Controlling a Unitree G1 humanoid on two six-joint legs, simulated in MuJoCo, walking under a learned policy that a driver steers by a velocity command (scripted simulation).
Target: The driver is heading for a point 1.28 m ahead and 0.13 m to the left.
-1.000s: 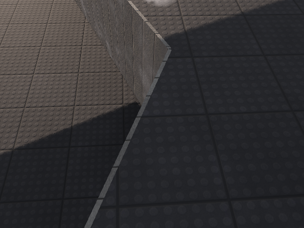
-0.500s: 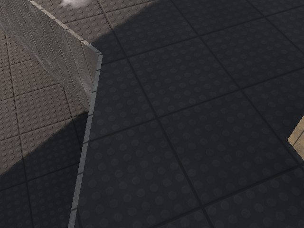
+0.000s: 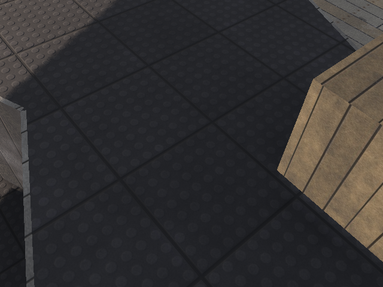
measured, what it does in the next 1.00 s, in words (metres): steps on the spot: right foot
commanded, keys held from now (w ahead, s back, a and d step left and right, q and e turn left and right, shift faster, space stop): no key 1.00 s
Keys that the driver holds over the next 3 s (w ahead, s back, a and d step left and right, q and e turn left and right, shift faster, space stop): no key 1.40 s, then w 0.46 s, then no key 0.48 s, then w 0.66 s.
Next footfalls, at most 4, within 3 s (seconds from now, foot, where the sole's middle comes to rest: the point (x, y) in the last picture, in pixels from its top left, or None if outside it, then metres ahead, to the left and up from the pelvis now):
0.16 right None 0.04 -0.16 -0.77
2.02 right None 0.41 -0.15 -0.77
2.36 left None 0.39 0.08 -0.77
2.70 right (246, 285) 0.46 -0.19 -0.77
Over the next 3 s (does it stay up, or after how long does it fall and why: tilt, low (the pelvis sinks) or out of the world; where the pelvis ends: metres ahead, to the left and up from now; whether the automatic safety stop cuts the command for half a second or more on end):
stays up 0.53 -0.09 0.01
